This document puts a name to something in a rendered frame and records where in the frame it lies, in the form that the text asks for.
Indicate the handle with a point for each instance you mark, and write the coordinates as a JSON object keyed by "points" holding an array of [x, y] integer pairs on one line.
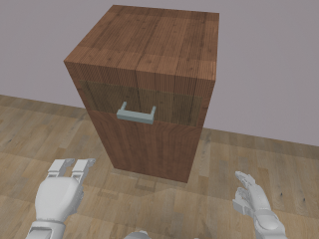
{"points": [[122, 114]]}

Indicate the cabinet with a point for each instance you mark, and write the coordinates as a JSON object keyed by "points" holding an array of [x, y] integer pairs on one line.
{"points": [[157, 49]]}

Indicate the left robot forearm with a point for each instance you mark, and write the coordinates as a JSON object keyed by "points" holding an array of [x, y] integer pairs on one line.
{"points": [[46, 229]]}

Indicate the robot left hand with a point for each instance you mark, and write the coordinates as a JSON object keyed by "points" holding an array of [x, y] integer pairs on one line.
{"points": [[59, 196]]}

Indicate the robot right hand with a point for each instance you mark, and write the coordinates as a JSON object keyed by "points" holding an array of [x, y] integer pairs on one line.
{"points": [[254, 198]]}

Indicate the drawer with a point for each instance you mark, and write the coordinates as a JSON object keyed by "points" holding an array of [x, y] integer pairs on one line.
{"points": [[170, 107]]}

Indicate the right robot forearm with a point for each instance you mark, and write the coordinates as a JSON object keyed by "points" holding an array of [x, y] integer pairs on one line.
{"points": [[267, 225]]}

